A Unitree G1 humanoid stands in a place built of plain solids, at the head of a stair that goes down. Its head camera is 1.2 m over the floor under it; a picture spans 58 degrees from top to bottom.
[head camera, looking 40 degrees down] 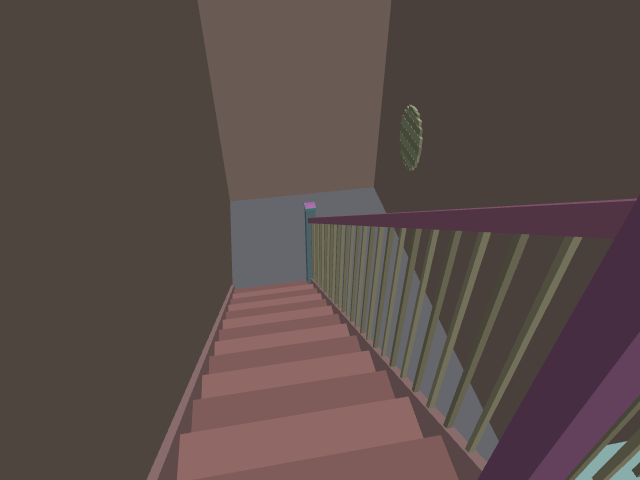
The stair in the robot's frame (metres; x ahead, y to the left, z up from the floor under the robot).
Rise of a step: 0.19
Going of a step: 0.25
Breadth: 0.88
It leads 10 degrees to the left of straight ahead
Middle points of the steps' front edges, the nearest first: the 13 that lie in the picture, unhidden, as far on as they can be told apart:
0.59 0.04 -0.19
0.84 0.08 -0.38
1.08 0.13 -0.57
1.33 0.17 -0.75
1.57 0.21 -0.94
1.82 0.25 -1.13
2.06 0.30 -1.31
2.31 0.34 -1.50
2.55 0.38 -1.69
2.79 0.43 -1.88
3.04 0.47 -2.06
3.28 0.51 -2.25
3.52 0.57 -2.44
